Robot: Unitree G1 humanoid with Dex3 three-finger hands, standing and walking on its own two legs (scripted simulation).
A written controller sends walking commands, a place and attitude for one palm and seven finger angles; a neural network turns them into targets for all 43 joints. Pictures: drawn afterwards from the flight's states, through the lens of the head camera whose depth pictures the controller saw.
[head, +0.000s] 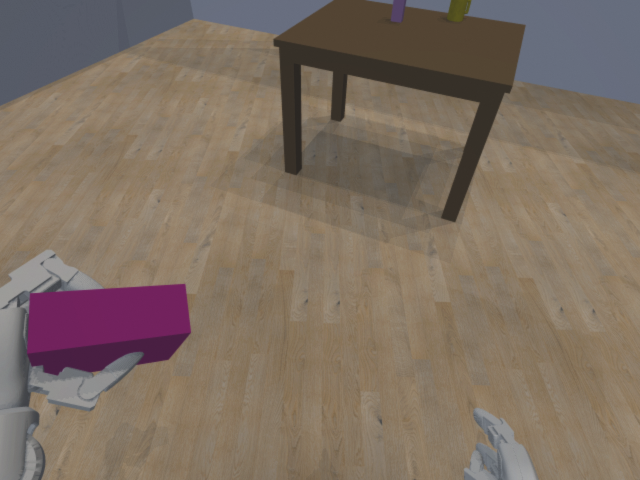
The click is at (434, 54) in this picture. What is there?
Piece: table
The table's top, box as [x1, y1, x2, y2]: [273, 0, 525, 93]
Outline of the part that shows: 273,39 275,46 509,93 513,81 525,25 464,15 462,21 454,22 448,20 446,18 447,13 405,6 403,20 399,23 392,22 390,20 392,4 366,0 333,0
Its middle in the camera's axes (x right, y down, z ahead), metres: +0.38 -0.90 +1.72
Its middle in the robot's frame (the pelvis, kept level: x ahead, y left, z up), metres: +1.90 -0.28 -0.11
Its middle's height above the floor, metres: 0.66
